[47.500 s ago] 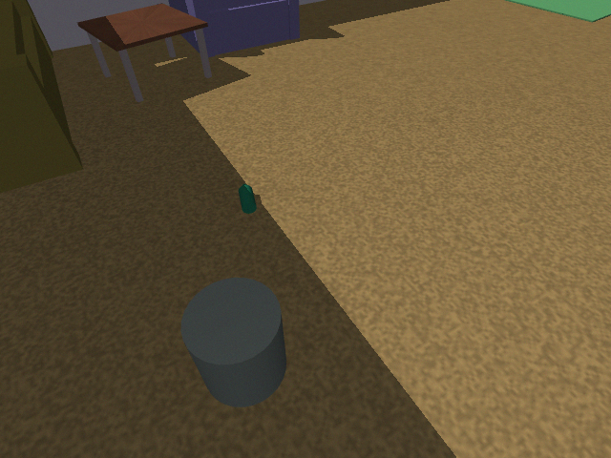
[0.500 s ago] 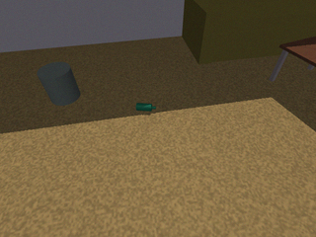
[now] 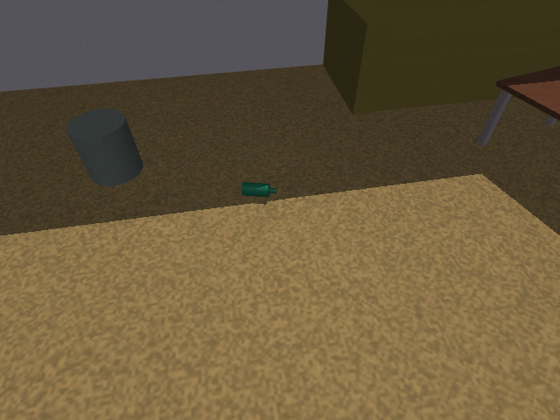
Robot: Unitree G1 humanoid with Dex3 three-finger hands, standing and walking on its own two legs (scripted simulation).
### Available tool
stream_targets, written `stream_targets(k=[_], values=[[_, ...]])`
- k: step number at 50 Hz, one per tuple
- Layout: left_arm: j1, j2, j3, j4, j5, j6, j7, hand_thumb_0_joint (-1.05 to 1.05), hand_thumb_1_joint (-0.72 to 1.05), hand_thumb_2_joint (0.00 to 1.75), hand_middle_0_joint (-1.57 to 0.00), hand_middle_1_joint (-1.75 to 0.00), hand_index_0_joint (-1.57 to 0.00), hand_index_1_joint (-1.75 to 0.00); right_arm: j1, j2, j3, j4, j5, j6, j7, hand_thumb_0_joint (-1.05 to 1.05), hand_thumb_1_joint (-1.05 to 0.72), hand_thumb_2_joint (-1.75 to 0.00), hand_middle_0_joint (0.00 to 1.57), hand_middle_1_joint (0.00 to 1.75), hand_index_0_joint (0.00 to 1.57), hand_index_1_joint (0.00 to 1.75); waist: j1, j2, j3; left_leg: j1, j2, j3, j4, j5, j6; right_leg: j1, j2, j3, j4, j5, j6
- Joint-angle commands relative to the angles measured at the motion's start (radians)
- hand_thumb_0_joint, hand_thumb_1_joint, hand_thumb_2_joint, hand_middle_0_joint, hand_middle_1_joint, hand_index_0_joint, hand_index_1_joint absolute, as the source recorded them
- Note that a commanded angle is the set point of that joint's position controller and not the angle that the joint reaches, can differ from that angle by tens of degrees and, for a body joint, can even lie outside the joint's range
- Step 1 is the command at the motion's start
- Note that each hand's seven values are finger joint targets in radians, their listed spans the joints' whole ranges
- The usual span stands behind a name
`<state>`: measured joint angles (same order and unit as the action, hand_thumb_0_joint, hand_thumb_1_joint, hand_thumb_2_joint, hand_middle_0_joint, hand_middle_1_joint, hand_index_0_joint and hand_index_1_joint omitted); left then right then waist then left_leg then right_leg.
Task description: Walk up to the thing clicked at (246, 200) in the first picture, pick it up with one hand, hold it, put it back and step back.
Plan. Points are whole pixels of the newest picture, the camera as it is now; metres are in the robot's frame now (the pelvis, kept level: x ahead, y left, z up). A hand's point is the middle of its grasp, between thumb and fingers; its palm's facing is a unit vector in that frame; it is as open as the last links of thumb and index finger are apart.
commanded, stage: walk up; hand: left
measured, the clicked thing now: (259, 189) +1.39 +0.18 -0.75
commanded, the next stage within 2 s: none
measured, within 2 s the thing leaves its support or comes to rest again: neither
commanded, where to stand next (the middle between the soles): +1.01 -0.04 m, yaw +0 degrees
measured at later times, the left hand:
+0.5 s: hand (92, 414) +0.20 +0.34 -0.16, palm faces -0.05 -0.95 -0.32, open 7.4 cm
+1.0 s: hand (185, 263) +0.48 +0.24 -0.13, palm faces -0.05 -0.93 -0.37, open 7.4 cm
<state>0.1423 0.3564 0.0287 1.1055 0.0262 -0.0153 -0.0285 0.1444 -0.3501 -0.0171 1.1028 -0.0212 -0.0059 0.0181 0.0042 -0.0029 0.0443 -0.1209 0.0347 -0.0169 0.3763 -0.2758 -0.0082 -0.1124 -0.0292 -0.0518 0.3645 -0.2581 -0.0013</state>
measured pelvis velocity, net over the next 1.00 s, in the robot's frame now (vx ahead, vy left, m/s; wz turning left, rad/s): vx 0.38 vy -0.02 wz -0.05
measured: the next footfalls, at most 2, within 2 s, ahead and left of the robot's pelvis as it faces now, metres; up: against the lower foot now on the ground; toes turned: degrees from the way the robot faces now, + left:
left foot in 0.22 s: +0.14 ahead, +0.17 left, +0.00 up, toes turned +5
right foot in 0.70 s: +0.41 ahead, -0.11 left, +0.00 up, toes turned -6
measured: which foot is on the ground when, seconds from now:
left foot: down 0.00-0.02, up 0.04-0.20, down 0.22-0.74, up 0.76-1.00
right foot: down 0.00-0.24, up 0.26-0.68, down 0.70-1.00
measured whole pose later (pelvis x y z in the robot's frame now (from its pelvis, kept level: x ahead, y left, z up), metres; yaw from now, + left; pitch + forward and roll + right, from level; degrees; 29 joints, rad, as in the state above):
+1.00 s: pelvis +0.38 -0.02 -0.01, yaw -3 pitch -3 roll +1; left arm 0.25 0.36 0.05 0.86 0.01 -0.07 -0.05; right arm 0.27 -0.43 -0.08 0.85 -0.01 -0.04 0.04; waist 0.01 0.04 0.09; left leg -0.49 0.05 -0.08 1.04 -0.25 0.01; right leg -0.13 0.01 -0.07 0.44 -0.26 -0.06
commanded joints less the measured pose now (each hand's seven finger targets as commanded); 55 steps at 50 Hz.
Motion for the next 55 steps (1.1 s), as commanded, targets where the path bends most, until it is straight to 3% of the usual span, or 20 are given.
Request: stream_targets(k=[1,3,6,9,11,12,13,15,17,23,30,33,35,36,37,38,40,44,52,55], values=[[0.053,0.343,0.118,-0.096,0.019,-0.03,-0.014,0.0,0.9,0.9,-0.2,-0.3,-0.2,-0.3,-0.096,-0.261,-0.088,-0.14,-0.019,-0.039,0.019,0.0,-0.9,-0.9,0.2,0.3,0.2,0.3,0.068,-0.119,0.028,-0.358,-0.015,0.074,0.252,-0.26,0.05,0.059,-0.25,0.333,-0.179,-0.607,-0.167],[0.068,0.359,0.129,-0.122,0.021,-0.043,-0.014,0.0,0.9,0.9,-0.2,-0.3,-0.2,-0.3,-0.127,-0.248,-0.092,-0.171,-0.022,-0.044,0.025,0.0,-0.9,-0.9,0.2,0.3,0.2,0.3,0.103,-0.124,0.12,-0.541,0.043,0.016,0.409,-0.206,0.028,0.117,-0.373,0.444,-0.25,-0.46,-0.26],[0.067,0.335,0.127,-0.147,0.022,-0.043,-0.019,0.0,0.9,0.9,-0.2,-0.3,-0.2,-0.3,-0.09,-0.239,-0.099,-0.184,-0.016,-0.063,0.041,0.0,-0.9,-0.9,0.2,0.3,0.2,0.3,0.078,-0.132,0.092,-0.446,0.071,-0.007,0.358,-0.221,0.023,0.08,-0.284,0.322,-0.217,-0.341,-0.234],[-0.111,0.336,0.119,-0.222,0.022,-0.035,-0.033,0.0,0.9,0.9,-0.2,-0.3,-0.2,-0.3,0.123,-0.249,-0.123,-0.145,-0.008,-0.067,0.047,0.0,-0.9,-0.9,0.2,0.3,0.2,0.3,-0.063,-0.193,0.041,-0.095,0.072,0.015,0.171,-0.071,0.029,-0.171,-0.216,0.187,-0.114,-0.33,-0.165],[-0.142,0.245,0.092,-0.25,0.016,-0.022,-0.037,0.0,0.9,0.9,-0.2,-0.3,-0.2,-0.3,0.376,-0.298,-0.166,-0.059,-0.013,-0.072,0.025,0.0,-0.9,-0.9,0.2,0.3,0.2,0.3,-0.185,0.075,-0.049,0.342,0.01,0.041,0.077,0.059,-0.005,-0.484,-0.058,0.003,0.302,-0.369,-0.093],[-0.075,0.156,0.065,-0.254,0.018,-0.02,-0.034,0.0,0.9,0.9,-0.2,-0.3,-0.2,-0.3,0.48,-0.394,-0.191,-0.041,-0.032,-0.075,0.008,0.0,-0.9,-0.9,0.2,0.3,0.2,0.3,-0.222,0.376,-0.06,0.387,0.17,-0.258,-0.091,-0.285,0.012,-0.66,0.089,0.013,0.677,-0.405,-0.075],[0.003,0.174,0.068,-0.247,0.002,-0.012,-0.028,0.0,0.9,0.9,-0.2,-0.3,-0.2,-0.3,0.337,-0.436,-0.188,-0.12,-0.033,-0.085,0.001,0.0,-0.9,-0.9,0.2,0.3,0.2,0.3,-0.143,0.296,-0.053,0.234,0.358,-0.665,-0.274,-0.58,0.085,-0.679,0.121,0.161,0.81,-0.327,-0.053],[0.059,0.277,0.08,-0.211,-0.011,-0.011,-0.025,0.0,0.9,0.9,-0.2,-0.3,-0.2,-0.3,0.094,-0.419,-0.167,-0.199,-0.001,-0.087,0.006,0.0,-0.9,-0.9,0.2,0.3,0.2,0.3,-0.023,0.152,0.066,-0.029,0.382,-0.577,-0.31,-0.612,0.16,-0.536,-0.017,0.245,0.788,-0.164,-0.064],[0.11,0.305,0.095,-0.153,-0.019,-0.016,-0.032,0.0,0.9,0.9,-0.2,-0.3,-0.2,-0.3,0.042,-0.329,-0.137,-0.231,-0.005,-0.095,0.007,0.0,-0.9,-0.9,0.2,0.3,0.2,0.3,0.018,0.113,0.084,-0.037,0.266,-0.323,-0.245,-0.421,0.152,-0.488,-0.037,0.224,0.723,-0.07,-0.032],[0.039,0.272,0.083,-0.196,-0.01,-0.018,-0.058,0.0,0.9,0.9,-0.2,-0.3,-0.2,-0.3,0.148,-0.311,-0.133,-0.225,0.006,-0.114,0.008,0.0,-0.9,-0.9,0.2,0.3,0.2,0.3,-0.025,0.11,0.124,0.023,0.225,-0.113,-0.27,-0.122,0.168,-0.497,-0.052,0.152,0.484,0.064,0.024],[-0.12,0.219,0.071,-0.28,-0.005,-0.028,-0.073,0.0,0.9,0.9,-0.2,-0.3,-0.2,-0.3,0.217,-0.321,-0.131,-0.248,0.01,-0.104,0.009,0.0,-0.9,-0.9,0.2,0.3,0.2,0.3,-0.065,0.116,0.103,0.098,0.207,0.011,-0.169,0.229,0.168,-0.406,-0.062,0.022,0.233,0.136,-0.014],[-0.105,0.211,0.075,-0.28,-0.005,-0.033,-0.066,0.0,0.9,0.9,-0.2,-0.3,-0.2,-0.3,0.229,-0.32,-0.13,-0.265,0.007,-0.09,-0.001,0.0,-0.9,-0.9,0.2,0.3,0.2,0.3,-0.052,0.107,0.037,0.132,0.21,0.024,-0.038,0.43,0.164,-0.298,-0.023,-0.019,0.194,0.088,-0.047],[0.076,0.25,0.103,-0.243,-0.006,-0.039,-0.05,0.0,0.9,0.9,-0.2,-0.3,-0.2,-0.3,0.226,-0.309,-0.12,-0.285,0.007,-0.084,-0.008,0.0,-0.9,-0.9,0.2,0.3,0.2,0.3,0.051,0.021,-0.098,0.092,0.169,0.066,0.263,0.589,0.131,-0.018,0.016,-0.03,0.131,0.078,-0.079],[0.21,0.298,0.127,-0.21,0.0,-0.046,-0.037,0.0,0.9,0.9,-0.2,-0.3,-0.2,-0.3,0.258,-0.26,-0.102,-0.293,0.009,-0.084,-0.007,0.0,-0.9,-0.9,0.2,0.3,0.2,0.3,0.108,-0.095,-0.186,-0.062,0.117,0.092,0.492,0.449,0.099,0.206,-0.017,0.027,0.136,0.047,-0.1],[0.296,0.385,0.154,-0.206,-0.002,-0.052,-0.026,0.0,0.9,0.9,-0.2,-0.3,-0.2,-0.3,0.317,-0.192,-0.076,-0.323,0.029,-0.086,-0.004,0.0,-0.9,-0.9,0.2,0.3,0.2,0.3,0.119,-0.329,-0.29,-0.304,-0.014,0.117,0.739,0.016,0.057,0.412,-0.275,0.443,0.049,-0.068,-0.179],[0.295,0.415,0.156,-0.211,-0.023,-0.052,-0.023,0.0,0.9,0.9,-0.2,-0.3,-0.2,-0.3,0.278,-0.269,-0.093,-0.312,0.032,-0.081,-0.013,0.0,-0.9,-0.9,0.2,0.3,0.2,0.3,0.135,-0.311,-0.239,-0.46,-0.076,0.044,0.84,-0.241,0.049,0.432,-0.38,0.707,-0.051,0.008,-0.276],[0.193,0.356,0.137,-0.25,-0.047,-0.047,-0.008,0.0,0.9,0.9,-0.2,-0.3,-0.2,-0.3,0.234,-0.293,-0.102,-0.274,0.029,-0.081,-0.02,0.0,-0.9,-0.9,0.2,0.3,0.2,0.3,0.091,-0.131,-0.107,-0.422,0.002,-0.083,0.927,-0.18,0.047,0.202,-0.348,0.522,-0.046,0.205,-0.26],[0.084,0.268,0.106,-0.284,-0.035,-0.069,-0.001,0.0,0.9,0.9,-0.2,-0.3,-0.2,-0.3,0.273,-0.222,-0.092,-0.264,0.022,-0.06,0.002,0.0,-0.9,-0.9,0.2,0.3,0.2,0.3,-0.004,-0.129,0.024,-0.307,0.022,-0.055,0.753,-0.018,0.048,-0.086,-0.168,0.165,-0.062,0.355,-0.156],[0.125,0.286,0.111,-0.344,-0.012,-0.088,-0.009,0.0,0.9,0.9,-0.2,-0.3,-0.2,-0.3,0.092,-0.221,-0.103,-0.33,0.002,-0.058,0.038,0.0,-0.9,-0.9,0.2,0.3,0.2,0.3,0.04,-0.098,0.084,-0.429,0.068,-0.016,0.376,0.105,-0.01,-0.036,-0.199,0.122,-0.133,0.144,-0.195],[0.15,0.286,0.105,-0.345,-0.01,-0.084,-0.012,0.0,0.9,0.9,-0.2,-0.3,-0.2,-0.3,0.043,-0.207,-0.097,-0.344,0.002,-0.075,0.045,0.0,-0.9,-0.9,0.2,0.3,0.2,0.3,0.056,-0.111,0.057,-0.33,0.062,0.034,0.227,0.186,0.013,-0.012,-0.192,0.086,-0.072,0.268,-0.178]])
